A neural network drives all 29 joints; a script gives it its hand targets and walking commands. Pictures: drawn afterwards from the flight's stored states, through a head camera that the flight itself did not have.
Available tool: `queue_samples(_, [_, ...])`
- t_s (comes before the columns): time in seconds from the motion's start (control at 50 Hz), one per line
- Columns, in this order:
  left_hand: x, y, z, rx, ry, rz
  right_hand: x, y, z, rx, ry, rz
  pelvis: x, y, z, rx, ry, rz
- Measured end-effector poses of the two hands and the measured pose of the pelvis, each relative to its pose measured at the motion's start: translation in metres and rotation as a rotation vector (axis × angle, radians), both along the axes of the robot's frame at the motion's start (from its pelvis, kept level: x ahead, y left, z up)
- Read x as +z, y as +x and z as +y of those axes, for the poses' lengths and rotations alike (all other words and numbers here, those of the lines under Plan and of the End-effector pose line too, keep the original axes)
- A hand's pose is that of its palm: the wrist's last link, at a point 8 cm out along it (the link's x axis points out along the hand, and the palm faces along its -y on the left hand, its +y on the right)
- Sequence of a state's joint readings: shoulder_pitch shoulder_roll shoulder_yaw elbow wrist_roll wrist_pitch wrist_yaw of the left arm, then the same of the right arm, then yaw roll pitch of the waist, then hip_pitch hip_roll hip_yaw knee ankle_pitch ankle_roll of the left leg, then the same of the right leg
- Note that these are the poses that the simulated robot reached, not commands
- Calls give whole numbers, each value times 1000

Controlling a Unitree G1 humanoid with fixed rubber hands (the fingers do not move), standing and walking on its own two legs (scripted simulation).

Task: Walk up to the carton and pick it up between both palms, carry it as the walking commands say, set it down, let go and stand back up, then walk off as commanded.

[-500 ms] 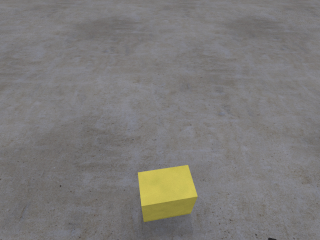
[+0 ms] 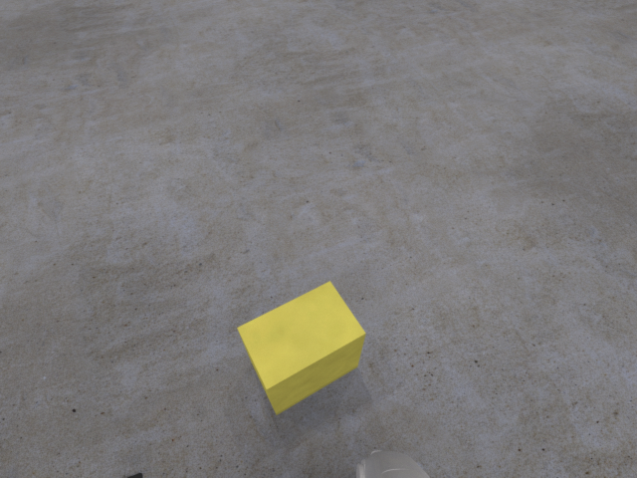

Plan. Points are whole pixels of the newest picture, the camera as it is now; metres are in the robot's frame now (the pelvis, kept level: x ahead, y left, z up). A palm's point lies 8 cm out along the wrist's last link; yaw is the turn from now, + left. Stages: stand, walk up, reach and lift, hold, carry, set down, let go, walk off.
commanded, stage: walk off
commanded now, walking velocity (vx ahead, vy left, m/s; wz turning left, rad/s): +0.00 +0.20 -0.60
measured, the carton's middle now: (302, 349) +0.50 +0.03 -0.63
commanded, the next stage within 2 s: stand in 1.54 s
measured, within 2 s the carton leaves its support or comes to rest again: neither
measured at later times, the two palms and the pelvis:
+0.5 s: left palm out of the picture +0.07 +0.41 -0.11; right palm out of the picture +0.05 -0.17 -0.10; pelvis -0.01 +0.11 +0.00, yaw -13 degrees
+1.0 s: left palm (26, 432) +0.21 +0.39 -0.08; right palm out of the picture -0.06 -0.06 -0.12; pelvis +0.00 +0.19 +0.01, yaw -33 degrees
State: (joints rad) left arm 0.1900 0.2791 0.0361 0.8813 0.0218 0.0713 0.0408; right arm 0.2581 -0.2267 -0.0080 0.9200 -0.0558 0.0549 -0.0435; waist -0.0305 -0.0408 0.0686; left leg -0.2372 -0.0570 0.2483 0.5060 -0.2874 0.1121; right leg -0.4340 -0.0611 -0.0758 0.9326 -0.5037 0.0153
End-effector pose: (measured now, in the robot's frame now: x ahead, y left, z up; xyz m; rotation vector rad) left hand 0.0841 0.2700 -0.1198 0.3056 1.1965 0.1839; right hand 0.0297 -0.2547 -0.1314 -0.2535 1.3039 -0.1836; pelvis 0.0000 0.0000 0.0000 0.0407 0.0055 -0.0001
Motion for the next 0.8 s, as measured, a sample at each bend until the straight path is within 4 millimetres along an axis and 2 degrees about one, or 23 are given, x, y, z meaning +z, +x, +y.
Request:
queue_samples(0.06, [-1, 21, -14, -59, -13, -52, -16, -8, 12, -53, 38, -27, -8, -1, 5, -46, 13, -7])
queue_samples(0.1, [3, 27, -19, -86, -14, -82, -23, -15, 17, -78, 59, -32, -10, -3, 9, -58, -10, -17])
queue_samples(0.16, [12, 17, -8, -80, 11, -83, -14, -18, 21, -83, 60, -32, -2, -7, 14, -84, -4, -18])
queue_samples(0.22, [23, -2, 13, -73, 43, -24, 2, -12, 19, -106, 54, -66, 9, -9, 22, -111, 2, -9])
queue_samples(0.3, [34, -10, 44, -74, 76, 2, 16, -3, 22, -118, 33, -109, 17, -12, 38, -147, 18, 9])
queue_samples(0.38, [32, -17, 78, -75, 94, 25, 23, 11, 41, -115, 24, -149, 15, -14, 61, -176, 20, 22])
queue_samples(0.44, [22, -24, 109, -79, 91, 64, 28, 21, 63, -114, 7, -178, 12, -15, 84, -205, 10, 28])
queue_samples(0.48, [12, -21, 130, -90, 86, 73, 29, 21, 76, -117, -21, -196, 5, -13, 102, -226, -8, 34])
queue_samples(0.54, [2, -8, 146, -130, 69, 81, 35, 5, 96, -147, -44, -187, 4, -12, 123, -274, -20, 25])
queue_samples(0.62, [-1, 31, 142, -227, 16, 48, 43, -19, 120, -225, -53, -197, 8, -10, 140, -332, -24, 22])
queue_samples(0.72, [1, 78, 123, -343, -23, -11, 34, -41, 148, -337, -42, -220, 5, -7, 158, -404, -9, 15])
queue_samples(0.8, [7, 113, 99, -439, -35, -82, 8, -61, 170, -415, 2, -217, -4, -5, 170, -463, 13, 10])
